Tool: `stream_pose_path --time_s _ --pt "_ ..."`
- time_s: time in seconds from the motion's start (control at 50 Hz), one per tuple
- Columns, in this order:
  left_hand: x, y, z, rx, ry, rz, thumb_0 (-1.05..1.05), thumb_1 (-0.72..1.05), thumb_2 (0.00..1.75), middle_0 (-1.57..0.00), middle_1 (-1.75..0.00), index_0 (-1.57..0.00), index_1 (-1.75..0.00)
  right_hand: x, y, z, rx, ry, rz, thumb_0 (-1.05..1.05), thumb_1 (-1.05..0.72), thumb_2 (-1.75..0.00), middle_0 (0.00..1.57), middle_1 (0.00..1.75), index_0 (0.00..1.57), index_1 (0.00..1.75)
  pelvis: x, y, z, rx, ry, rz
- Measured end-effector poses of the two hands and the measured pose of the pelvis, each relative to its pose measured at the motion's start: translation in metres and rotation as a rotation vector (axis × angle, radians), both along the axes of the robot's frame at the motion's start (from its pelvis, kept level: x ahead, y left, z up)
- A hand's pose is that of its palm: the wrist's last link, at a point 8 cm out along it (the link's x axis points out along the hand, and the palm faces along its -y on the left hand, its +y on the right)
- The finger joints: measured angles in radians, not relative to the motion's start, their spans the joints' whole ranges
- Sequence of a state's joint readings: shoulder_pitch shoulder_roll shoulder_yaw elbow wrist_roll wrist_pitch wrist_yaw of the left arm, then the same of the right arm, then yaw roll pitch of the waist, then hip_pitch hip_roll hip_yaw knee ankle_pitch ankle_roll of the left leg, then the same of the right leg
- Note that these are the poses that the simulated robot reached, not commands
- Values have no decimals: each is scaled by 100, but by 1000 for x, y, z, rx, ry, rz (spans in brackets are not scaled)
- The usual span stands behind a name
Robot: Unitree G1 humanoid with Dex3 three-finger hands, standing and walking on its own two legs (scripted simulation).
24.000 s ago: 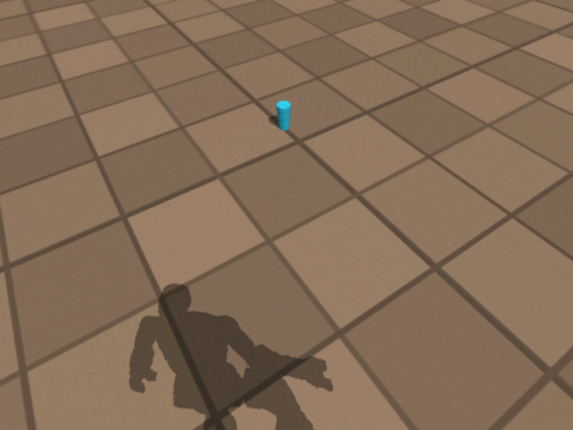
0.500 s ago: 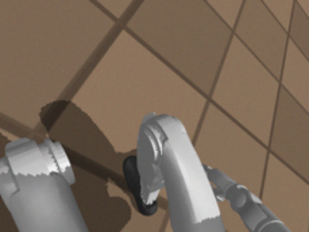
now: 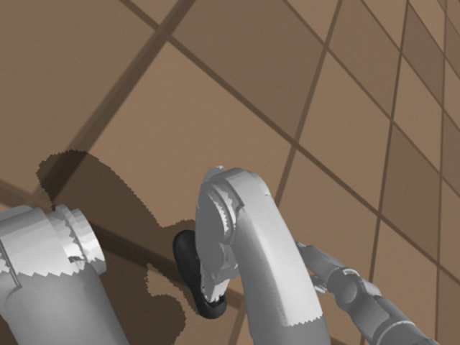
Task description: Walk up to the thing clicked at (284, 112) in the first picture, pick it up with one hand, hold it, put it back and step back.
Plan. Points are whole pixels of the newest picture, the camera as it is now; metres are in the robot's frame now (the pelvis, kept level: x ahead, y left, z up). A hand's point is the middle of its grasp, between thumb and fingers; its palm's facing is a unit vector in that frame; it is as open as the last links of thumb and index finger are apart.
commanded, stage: loosen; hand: left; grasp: from the side
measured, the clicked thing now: out of the picture +0.43 +0.33 -0.20
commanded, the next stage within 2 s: open in 0.12 s
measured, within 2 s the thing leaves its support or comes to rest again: rests again in 1.14 s
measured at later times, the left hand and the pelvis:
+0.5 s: hand out of the picture +0.44 +0.34 -0.16, palm faces +0.50 -0.86 -0.01, open 14.1 cm; pelvis +0.00 +0.00 +0.00, yaw -1 degrees
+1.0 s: hand out of the picture +0.43 +0.39 -0.10, palm faces +0.52 -0.85 -0.03, open 17.3 cm; pelvis +0.00 +0.00 +0.01, yaw +0 degrees
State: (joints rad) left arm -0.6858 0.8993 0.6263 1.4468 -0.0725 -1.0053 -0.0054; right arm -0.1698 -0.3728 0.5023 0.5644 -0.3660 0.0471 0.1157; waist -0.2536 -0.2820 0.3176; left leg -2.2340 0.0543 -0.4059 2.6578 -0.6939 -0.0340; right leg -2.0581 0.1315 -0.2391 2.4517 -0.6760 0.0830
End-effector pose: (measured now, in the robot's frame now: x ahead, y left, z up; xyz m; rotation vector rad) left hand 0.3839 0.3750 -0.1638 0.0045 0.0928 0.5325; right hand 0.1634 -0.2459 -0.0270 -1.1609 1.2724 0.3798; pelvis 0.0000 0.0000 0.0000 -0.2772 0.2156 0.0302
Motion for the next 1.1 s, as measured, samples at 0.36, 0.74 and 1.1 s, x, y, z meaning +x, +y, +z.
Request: stream_pose_path --time_s 0.36,0.74,1.1 --pt "3 0 6 1 -48 7 0 -38 62 -71 -74 -68 -71 2 8 5 -3 -22 24 0 -92 -90 20 30 21 30 -3 2 0 -9 -20 -6" --pt "3 1 5 -8 -46 3 -2 -55 12 -20 -16 -21 -15 -3 10 7 0 -15 12 0 -91 -90 20 30 21 31 -5 3 2 -13 -20 -13" --pt "-17 67 87 56 -77 -16 -1 -56 4 -6 -5 -7 -3 0 4 0 80 -70 -141 0 -90 -90 20 30 21 30 0 0 14 9 71 14"
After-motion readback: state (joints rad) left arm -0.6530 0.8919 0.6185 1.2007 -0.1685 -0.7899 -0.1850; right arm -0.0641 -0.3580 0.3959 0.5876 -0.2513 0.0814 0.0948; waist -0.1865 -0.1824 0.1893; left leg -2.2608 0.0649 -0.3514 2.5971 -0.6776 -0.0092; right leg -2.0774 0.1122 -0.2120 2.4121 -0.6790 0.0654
